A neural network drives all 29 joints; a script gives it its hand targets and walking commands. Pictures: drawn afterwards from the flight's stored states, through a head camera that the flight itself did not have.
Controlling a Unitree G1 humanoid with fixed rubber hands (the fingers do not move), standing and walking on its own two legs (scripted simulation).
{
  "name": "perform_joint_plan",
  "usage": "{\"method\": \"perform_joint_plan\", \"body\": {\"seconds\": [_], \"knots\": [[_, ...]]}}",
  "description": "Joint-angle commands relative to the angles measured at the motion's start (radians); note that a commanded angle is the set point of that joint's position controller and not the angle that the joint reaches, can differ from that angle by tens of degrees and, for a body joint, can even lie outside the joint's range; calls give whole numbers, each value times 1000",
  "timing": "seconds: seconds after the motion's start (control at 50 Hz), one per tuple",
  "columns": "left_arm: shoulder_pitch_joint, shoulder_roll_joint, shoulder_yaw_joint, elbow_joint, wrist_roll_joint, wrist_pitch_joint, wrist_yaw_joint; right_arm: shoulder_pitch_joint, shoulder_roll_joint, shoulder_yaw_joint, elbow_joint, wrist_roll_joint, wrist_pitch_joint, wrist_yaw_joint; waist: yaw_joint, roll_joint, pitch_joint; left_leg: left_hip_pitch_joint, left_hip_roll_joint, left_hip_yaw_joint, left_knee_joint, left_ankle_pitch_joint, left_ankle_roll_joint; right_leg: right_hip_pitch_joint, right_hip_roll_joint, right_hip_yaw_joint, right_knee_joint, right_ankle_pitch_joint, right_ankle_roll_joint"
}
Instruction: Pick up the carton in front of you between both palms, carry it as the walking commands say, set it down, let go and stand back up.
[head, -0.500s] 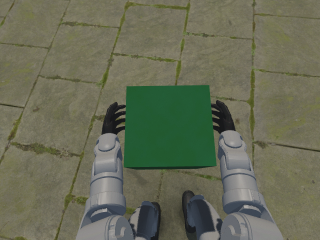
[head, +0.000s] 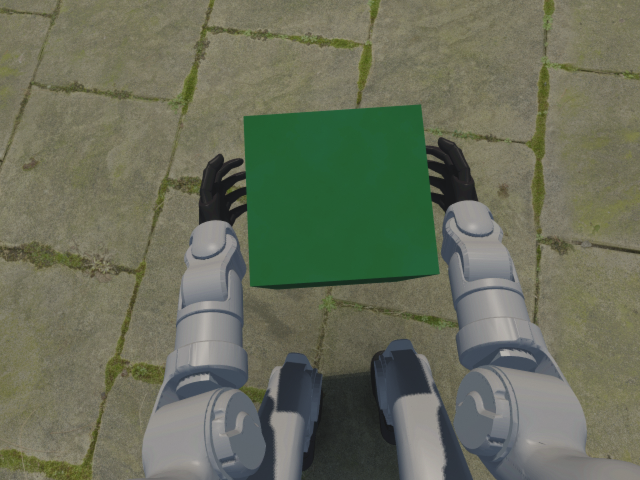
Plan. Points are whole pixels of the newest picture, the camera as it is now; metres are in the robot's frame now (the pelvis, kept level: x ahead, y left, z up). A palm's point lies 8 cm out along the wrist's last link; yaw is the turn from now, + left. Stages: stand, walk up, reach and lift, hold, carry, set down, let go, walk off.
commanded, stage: set down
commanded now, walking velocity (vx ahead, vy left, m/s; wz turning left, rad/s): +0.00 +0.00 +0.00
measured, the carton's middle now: (334, 215) +0.45 +0.00 -0.17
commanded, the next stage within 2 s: none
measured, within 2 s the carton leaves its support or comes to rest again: rests again in 1.42 s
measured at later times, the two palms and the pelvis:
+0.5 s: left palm (252, 229) +0.46 +0.14 -0.24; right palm (429, 210) +0.48 -0.16 -0.25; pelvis -0.03 -0.01 -0.13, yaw +3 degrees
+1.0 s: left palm (265, 234) +0.48 +0.14 -0.37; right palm (414, 214) +0.51 -0.16 -0.37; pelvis -0.04 -0.01 -0.22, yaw +4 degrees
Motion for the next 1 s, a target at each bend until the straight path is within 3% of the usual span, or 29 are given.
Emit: {"method": "perform_joint_plan", "body": {"seconds": [0.0, 0.04, 0.12, 0.14, 0.16, 0.32, 0.36, 0.38, 0.42, 0.44, 0.46, 0.48, 0.52, 0.54, 0.58, 0.6, 0.62, 0.7, 0.72, 0.74, 0.76, 0.78, 0.8, 0.82, 0.9, 0.92, 0.94, 0.96, 0.98], "knots": [[-605, -818, -549, 55, -98, -19, -170, -534, 850, 465, 43, 102, -21, 161, -5, -37, -881, 128, -59, 9, -55, 297, -73, 577, 83, -5, 59, 289, 8], [-621, -832, -572, 47, -133, -22, -167, -574, 835, 512, 28, 131, -22, 156, -24, -68, -943, 118, -63, 3, -12, 313, -71, 562, 80, -17, 100, 315, 15], [-685, -822, -607, 42, -155, -15, -153, -616, 830, 546, 21, 164, -14, 148, -12, -62, -977, 49, -71, 23, 55, 292, -76, 512, 82, -18, 167, 305, 17], [-704, -822, -600, 49, -161, -14, -153, -625, 817, 535, 39, 165, -7, 146, -31, -76, -978, 29, -71, 23, 74, 268, -76, 526, 83, -22, 181, 299, 20], [-716, -799, -604, 37, -160, -16, -151, -620, 838, 532, 69, 169, -3, 142, -8, -73, -939, 3, -71, 30, 78, 259, -73, 490, 84, -20, 194, 289, 20], [-854, -744, -595, 38, -198, -17, -152, -748, 816, 563, 51, 220, 1, 118, 5, -93, -974, -148, -81, 66, 224, 221, -63, 473, 82, -12, 312, 301, 24], [-869, -747, -577, 69, -207, -14, -151, -787, 782, 553, 50, 223, -3, 114, -26, -101, -977, -159, -81, 63, 255, 203, -60, 455, 82, -26, 342, 281, 29], [-849, -751, -567, 79, -201, -16, -155, -772, 783, 552, 82, 211, 5, 110, 4, -98, -964, -198, -83, 78, 269, 207, -64, 460, 80, -13, 342, 292, 27], [-893, -710, -537, 113, -194, -14, -153, -798, 761, 532, 117, 206, 11, 108, -14, -115, -927, -226, -75, 72, 295, 161, -59, 410, 81, -23, 381, 246, 31], [-909, -715, -537, 104, -202, -13, -153, -829, 744, 527, 110, 208, 9, 109, -21, -92, -919, -244, -77, 74, 308, 150, -59, 397, 79, -22, 395, 229, 27], [-935, -677, -520, 101, -190, -13, -154, -839, 760, 521, 128, 216, 11, 108, 9, -107, -901, -254, -79, 87, 317, 147, -55, 384, 81, -20, 395, 217, 28], [-964, -698, -532, 99, -210, -13, -154, -865, 736, 521, 118, 223, 7, 109, -15, -76, -918, -264, -74, 83, 335, 151, -60, 391, 79, -18, 418, 224, 22], [-983, -671, -533, 109, -214, -14, -150, -865, 722, 506, 143, 225, 3, 112, -19, -73, -899, -284, -70, 91, 363, 158, -66, 379, 79, -18, 446, 248, 24], [-1002, -660, -526, 106, -237, -17, -149, -901, 699, 524, 131, 235, 4, 109, -14, -101, -888, -299, -70, 86, 382, 151, -62, 370, 68, -17, 462, 234, 22], [-1048, -647, -520, 139, -229, -16, -147, -920, 680, 498, 179, 230, 6, 113, -26, -71, -856, -308, -63, 92, 411, 121, -63, 337, 67, -9, 480, 196, 20], [-1051, -627, -510, 138, -229, -17, -144, -927, 675, 499, 178, 237, 7, 118, 1, -78, -860, -294, -61, 92, 417, 122, -59, 309, 63, -20, 505, 192, 18], [-1061, -633, -512, 133, -236, -16, -141, -959, 665, 495, 176, 238, 3, 120, -15, -88, -874, -282, -60, 89, 435, 128, -59, 302, 64, -28, 522, 190, 25], [-1150, -602, -552, 113, -282, -19, -136, -1018, 641, 521, 165, 276, 0, 133, -27, -104, -897, -255, -58, 89, 486, 172, -62, 297, 54, -44, 588, 239, 25], [-1148, -619, -557, 113, -284, -19, -137, -1033, 637, 534, 167, 294, -4, 133, -2, -75, -910, -253, -61, 108, 507, 173, -64, 306, 55, -30, 590, 235, 21], [-1164, -604, -563, 117, -305, -20, -136, -1051, 627, 550, 155, 300, -5, 134, -29, -107, -901, -274, -58, 102, 520, 177, -63, 317, 49, -35, 603, 252, 22], [-1156, -617, -560, 156, -312, -13, -141, -1092, 599, 549, 139, 308, -11, 131, -13, -77, -895, -264, -55, 104, 537, 174, -61, 288, 44, -33, 616, 239, 18], [-1179, -614, -567, 147, -326, -13, -139, -1084, 592, 547, 152, 311, -7, 136, -41, -92, -878, -247, -52, 93, 539, 173, -60, 273, 43, -43, 631, 238, 18], [-1179, -611, -567, 151, -322, -10, -141, -1103, 595, 542, 132, 318, -14, 139, -26, -89, -880, -257, -55, 99, 552, 167, -56, 268, 42, -47, 637, 237, 14], [-1191, -623, -576, 142, -324, -10, -143, -1118, 605, 548, 124, 337, -12, 142, -36, -78, -886, -241, -52, 100, 560, 182, -53, 268, 43, -45, 642, 256, 13], [-1189, -703, -661, 115, -357, -27, -130, -1135, 611, 564, 64, 394, -43, 159, -54, 46, -922, -166, -57, 86, 583, 307, -65, 223, 51, -47, 700, 359, -4], [-1203, -670, -652, 121, -356, -28, -128, -1113, 599, 565, 101, 392, -38, 162, -62, 19, -914, -163, -54, 81, 593, 301, -64, 228, 43, -42, 696, 350, -4], [-1205, -680, -648, 123, -348, -29, -128, -1081, 621, 556, 143, 390, -32, 167, -53, 30, -865, -184, -53, 86, 594, 288, -65, 195, 48, -41, 698, 336, -6], [-1173, -710, -655, 149, -348, -24, -132, -1088, 610, 535, 156, 377, -30, 173, -77, 39, -843, -192, -53, 81, 585, 280, -68, 198, 47, -47, 695, 322, -10], [-1187, -697, -644, 149, -337, -26, -134, -1043, 616, 512, 186, 366, -29, 180, -76, 55, -765, -233, -51, 75, 585, 265, -67, 115, 47, -49, 708, 303, -12]]}}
